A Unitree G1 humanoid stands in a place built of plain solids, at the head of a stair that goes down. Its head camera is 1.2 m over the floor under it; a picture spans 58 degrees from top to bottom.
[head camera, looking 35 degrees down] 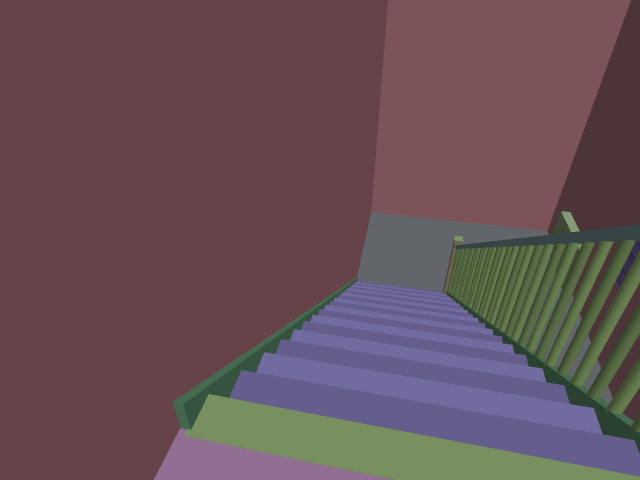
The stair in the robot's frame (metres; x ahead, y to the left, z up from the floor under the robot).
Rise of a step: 0.18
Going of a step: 0.24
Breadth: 1.39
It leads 12 degrees to the right of straight ahead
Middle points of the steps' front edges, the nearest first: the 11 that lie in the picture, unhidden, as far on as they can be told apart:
0.71 -0.31 0.00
0.95 -0.37 -0.18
1.19 -0.42 -0.36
1.43 -0.48 -0.54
1.66 -0.53 -0.71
1.90 -0.58 -0.89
2.14 -0.63 -1.07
2.38 -0.68 -1.24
2.62 -0.73 -1.42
2.86 -0.78 -1.60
3.10 -0.83 -1.78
